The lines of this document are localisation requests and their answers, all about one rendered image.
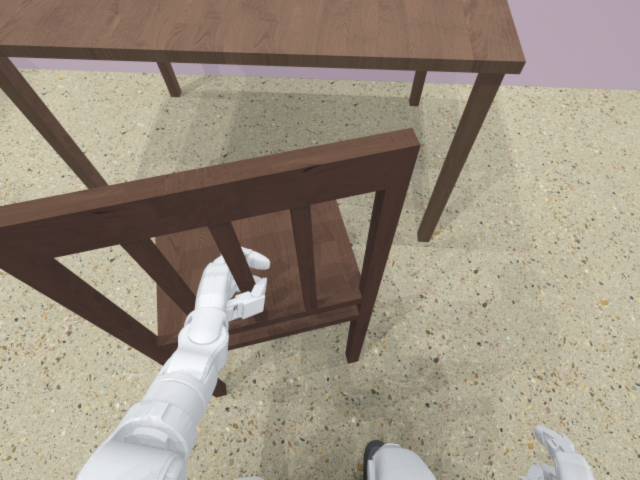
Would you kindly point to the right robot hand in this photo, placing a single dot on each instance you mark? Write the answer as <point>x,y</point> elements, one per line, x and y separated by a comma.
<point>568,464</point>

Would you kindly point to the left robot upper arm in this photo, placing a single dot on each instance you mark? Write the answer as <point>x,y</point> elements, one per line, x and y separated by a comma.
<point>118,460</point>

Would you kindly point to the right robot shin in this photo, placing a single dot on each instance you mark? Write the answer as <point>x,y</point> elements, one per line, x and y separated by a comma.
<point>387,446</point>

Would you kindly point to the table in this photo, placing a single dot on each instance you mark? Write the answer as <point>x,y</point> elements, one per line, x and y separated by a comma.
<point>472,36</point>

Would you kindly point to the right robot foot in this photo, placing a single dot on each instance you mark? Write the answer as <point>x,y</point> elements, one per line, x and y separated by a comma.
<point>371,448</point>

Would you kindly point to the chair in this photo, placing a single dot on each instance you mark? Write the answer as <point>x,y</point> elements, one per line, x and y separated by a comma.
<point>282,206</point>

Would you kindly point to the left robot hand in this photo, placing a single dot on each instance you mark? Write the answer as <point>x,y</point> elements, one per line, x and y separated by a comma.
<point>217,285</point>

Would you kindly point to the robot left forearm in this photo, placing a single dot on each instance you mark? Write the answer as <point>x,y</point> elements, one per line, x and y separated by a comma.
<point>167,416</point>

